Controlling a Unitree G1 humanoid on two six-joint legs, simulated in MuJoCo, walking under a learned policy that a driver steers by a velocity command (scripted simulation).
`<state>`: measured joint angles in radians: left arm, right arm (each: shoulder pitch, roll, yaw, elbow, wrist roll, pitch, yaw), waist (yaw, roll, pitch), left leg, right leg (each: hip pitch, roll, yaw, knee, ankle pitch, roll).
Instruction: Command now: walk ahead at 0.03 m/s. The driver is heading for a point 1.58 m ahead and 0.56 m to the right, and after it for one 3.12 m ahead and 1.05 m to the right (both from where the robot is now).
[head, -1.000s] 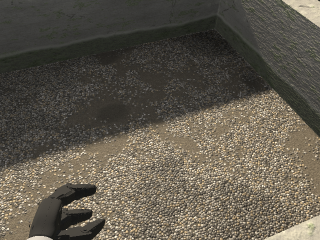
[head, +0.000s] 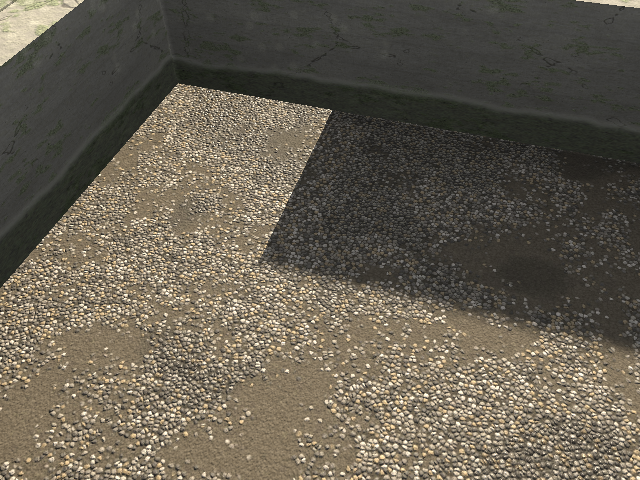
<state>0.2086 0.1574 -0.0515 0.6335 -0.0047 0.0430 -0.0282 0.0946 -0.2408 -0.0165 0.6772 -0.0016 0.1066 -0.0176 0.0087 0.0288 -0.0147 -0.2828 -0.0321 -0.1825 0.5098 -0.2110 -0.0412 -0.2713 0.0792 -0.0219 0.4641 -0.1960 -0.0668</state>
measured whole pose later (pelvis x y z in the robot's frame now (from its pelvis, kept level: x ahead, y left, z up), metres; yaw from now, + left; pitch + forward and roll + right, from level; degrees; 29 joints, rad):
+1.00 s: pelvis -0.04 +0.01 -0.03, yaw -32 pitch +1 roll +1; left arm 0.16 0.16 0.00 0.56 0.00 0.08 0.00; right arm 0.07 -0.16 -0.02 0.57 -0.04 0.04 -0.01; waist 0.03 0.02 0.04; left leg -0.35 -0.04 0.06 0.81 -0.48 0.03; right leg -0.52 0.27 0.20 0.68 -0.14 -0.06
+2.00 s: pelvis -0.11 -0.04 +0.00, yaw -8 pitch +3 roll -3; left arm 0.03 0.30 0.04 0.65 0.01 0.10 0.04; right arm 0.29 -0.27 -0.06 0.60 0.01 0.07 -0.02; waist -0.05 -0.03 0.03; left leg -0.38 -0.16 -0.27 0.53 -0.17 0.06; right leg -0.57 0.06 0.13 0.95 -0.30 0.04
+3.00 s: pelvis -0.05 -0.06 -0.02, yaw +2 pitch +0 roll +0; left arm 0.05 0.19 -0.01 0.50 0.02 0.02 -0.01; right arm 0.18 -0.24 0.00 0.64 0.03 0.01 -0.01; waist -0.03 0.04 -0.01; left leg -0.31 -0.06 -0.02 0.73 -0.41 0.04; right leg -0.39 0.00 -0.02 0.71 -0.33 -0.02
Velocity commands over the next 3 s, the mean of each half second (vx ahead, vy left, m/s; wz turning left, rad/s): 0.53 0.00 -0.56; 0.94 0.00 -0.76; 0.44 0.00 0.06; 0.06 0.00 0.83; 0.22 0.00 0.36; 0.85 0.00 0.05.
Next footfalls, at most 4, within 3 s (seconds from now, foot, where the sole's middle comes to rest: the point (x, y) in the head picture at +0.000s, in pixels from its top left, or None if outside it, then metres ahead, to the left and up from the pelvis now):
1.02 left None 0.01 0.08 -0.77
1.24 right None -0.08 -0.16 -0.77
1.62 left None -0.01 0.00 -0.77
2.14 right None -0.06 -0.17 -0.77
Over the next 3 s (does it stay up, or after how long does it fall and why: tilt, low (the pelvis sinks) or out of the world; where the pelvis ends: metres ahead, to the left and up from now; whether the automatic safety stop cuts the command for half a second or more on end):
stays up -0.05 -0.06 -0.02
